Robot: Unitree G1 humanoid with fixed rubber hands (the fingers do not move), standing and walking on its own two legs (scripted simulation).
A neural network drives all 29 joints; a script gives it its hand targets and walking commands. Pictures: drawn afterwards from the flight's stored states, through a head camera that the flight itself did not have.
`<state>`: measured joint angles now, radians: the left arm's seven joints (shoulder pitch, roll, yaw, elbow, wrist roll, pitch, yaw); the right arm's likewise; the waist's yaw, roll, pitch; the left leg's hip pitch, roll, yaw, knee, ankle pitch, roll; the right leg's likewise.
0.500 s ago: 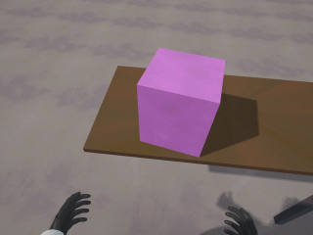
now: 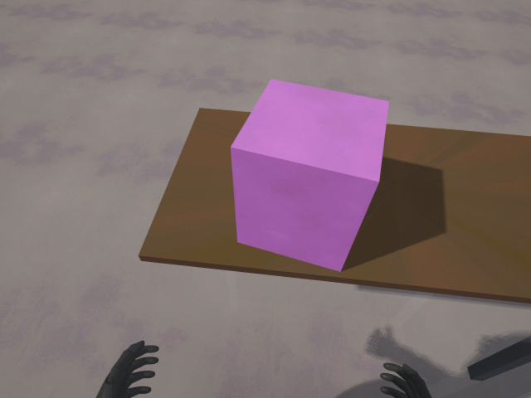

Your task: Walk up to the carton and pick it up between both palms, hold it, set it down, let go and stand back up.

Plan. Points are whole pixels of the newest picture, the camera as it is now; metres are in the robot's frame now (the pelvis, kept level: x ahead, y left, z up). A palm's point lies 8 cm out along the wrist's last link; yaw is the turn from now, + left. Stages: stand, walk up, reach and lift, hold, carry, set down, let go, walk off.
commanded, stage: set down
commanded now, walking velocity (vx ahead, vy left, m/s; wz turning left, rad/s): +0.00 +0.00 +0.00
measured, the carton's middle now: (306, 177) +0.50 -0.07 +0.04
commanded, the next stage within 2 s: let go in 0.60 s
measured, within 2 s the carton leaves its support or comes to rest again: neither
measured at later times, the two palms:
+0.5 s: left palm out of the picture +0.15 +0.22 -0.08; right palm out of the picture +0.12 -0.22 -0.09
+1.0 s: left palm out of the picture +0.15 +0.22 -0.09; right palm out of the picture +0.11 -0.22 -0.10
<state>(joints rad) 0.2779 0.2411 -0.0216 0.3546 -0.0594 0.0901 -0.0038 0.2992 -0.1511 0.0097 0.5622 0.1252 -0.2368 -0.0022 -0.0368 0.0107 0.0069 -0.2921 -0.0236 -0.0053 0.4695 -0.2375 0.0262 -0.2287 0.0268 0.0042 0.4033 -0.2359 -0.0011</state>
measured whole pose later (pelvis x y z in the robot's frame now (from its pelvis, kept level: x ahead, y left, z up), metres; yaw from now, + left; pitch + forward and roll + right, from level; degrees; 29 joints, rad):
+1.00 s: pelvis +0.00 +0.00 +0.00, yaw +0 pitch +3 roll -1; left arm 0.24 0.19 -0.02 0.50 -0.04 0.07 0.03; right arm 0.25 -0.17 0.01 0.76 0.11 -0.28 0.05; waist -0.04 0.01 0.01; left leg -0.29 -0.02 0.00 0.47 -0.24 0.03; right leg -0.23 0.03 0.00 0.40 -0.24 0.00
